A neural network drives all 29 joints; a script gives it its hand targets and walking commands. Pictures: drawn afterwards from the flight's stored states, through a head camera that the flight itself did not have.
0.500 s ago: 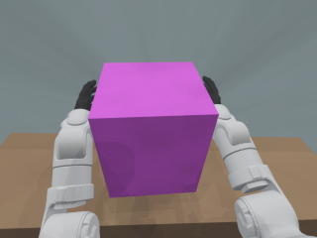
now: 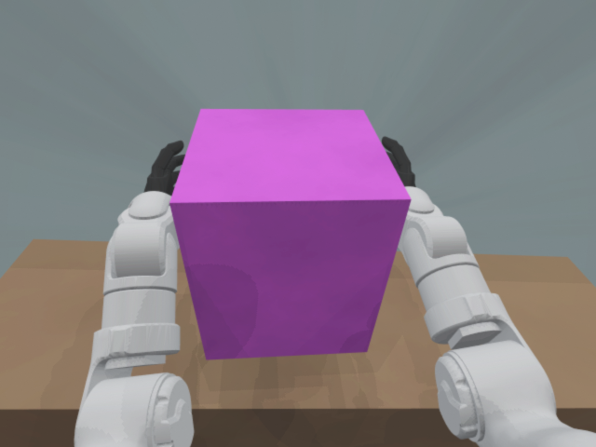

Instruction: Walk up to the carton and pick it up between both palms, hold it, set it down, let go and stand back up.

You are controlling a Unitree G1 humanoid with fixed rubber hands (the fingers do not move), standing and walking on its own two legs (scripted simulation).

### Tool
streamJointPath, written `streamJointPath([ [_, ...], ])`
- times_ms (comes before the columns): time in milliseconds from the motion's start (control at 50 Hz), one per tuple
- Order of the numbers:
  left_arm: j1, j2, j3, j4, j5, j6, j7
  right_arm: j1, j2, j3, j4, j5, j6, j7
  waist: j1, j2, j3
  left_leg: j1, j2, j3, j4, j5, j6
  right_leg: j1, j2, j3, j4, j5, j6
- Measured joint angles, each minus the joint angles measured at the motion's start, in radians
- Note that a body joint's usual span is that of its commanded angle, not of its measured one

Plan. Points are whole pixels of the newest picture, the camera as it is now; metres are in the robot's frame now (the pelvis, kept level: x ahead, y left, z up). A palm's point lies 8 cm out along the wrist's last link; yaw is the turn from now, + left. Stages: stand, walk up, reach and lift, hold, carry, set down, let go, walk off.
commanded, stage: hold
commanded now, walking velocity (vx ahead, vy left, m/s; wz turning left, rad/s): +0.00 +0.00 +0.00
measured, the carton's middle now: (285, 233) +0.35 +0.01 +0.18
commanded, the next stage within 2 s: none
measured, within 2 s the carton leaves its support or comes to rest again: neither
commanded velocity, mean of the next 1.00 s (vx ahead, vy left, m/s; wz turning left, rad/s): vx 0.00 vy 0.00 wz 0.00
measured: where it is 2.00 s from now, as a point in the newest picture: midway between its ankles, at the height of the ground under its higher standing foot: outside the picture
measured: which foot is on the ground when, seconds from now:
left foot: down 0.00-1.00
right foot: down 0.00-1.00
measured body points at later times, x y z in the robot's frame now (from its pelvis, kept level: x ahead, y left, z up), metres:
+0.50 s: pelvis +0.01 +0.01 +0.00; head -0.06 +0.03 +0.44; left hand +0.39 +0.16 +0.21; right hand +0.40 -0.14 +0.23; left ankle +0.03 +0.13 -0.75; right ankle +0.00 -0.13 -0.75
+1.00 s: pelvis +0.01 +0.00 +0.00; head -0.05 +0.03 +0.44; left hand +0.39 +0.16 +0.21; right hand +0.39 -0.15 +0.22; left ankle +0.03 +0.13 -0.75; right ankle +0.00 -0.13 -0.75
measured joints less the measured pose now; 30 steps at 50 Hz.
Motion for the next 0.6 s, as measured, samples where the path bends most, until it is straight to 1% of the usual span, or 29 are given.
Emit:
streamJointPath([
  [60,-0.002,0.015,-0.010,0.018,-0.011,-0.018,0.000,-0.015,0.005,-0.008,0.011,-0.008,-0.003,-0.001,-0.002,0.000,-0.005,-0.017,0.001,-0.004,0.005,0.001,-0.001,-0.014,0.001,-0.004,0.003,0.002,-0.001],
  [160,0.000,0.033,-0.026,0.011,-0.028,-0.030,0.006,-0.016,0.011,-0.011,0.006,-0.006,-0.021,-0.004,-0.014,0.001,-0.020,-0.035,0.000,-0.010,0.012,-0.001,-0.003,-0.026,0.001,-0.009,0.000,0.003,-0.001],
  [320,-0.005,0.012,-0.014,0.026,-0.009,-0.020,0.003,-0.003,-0.007,0.012,0.016,0.019,-0.016,-0.007,-0.016,0.002,-0.017,-0.004,-0.004,-0.001,0.014,-0.015,0.004,0.007,-0.003,-0.002,-0.007,-0.005,0.005],
  [380,0.009,0.011,-0.020,0.012,-0.007,-0.016,0.003,0.003,-0.013,0.028,0.010,0.030,-0.012,-0.010,-0.019,0.005,-0.015,0.004,-0.004,0.002,0.017,-0.021,0.006,0.016,-0.004,0.002,-0.009,-0.008,0.007],
  [500,0.037,0.001,-0.026,-0.032,-0.007,-0.010,0.011,0.015,-0.025,0.050,-0.017,0.060,-0.009,-0.016,-0.014,0.009,-0.020,0.006,-0.004,0.011,0.023,-0.032,0.007,0.018,-0.004,0.010,-0.010,-0.012,0.009],
  [600,0.043,-0.001,-0.028,-0.050,-0.009,0.001,0.016,0.020,-0.023,0.048,-0.029,0.064,-0.004,-0.017,-0.010,0.007,-0.013,0.016,-0.001,0.010,0.025,-0.037,0.006,0.030,-0.002,0.009,-0.012,-0.014,0.008],
])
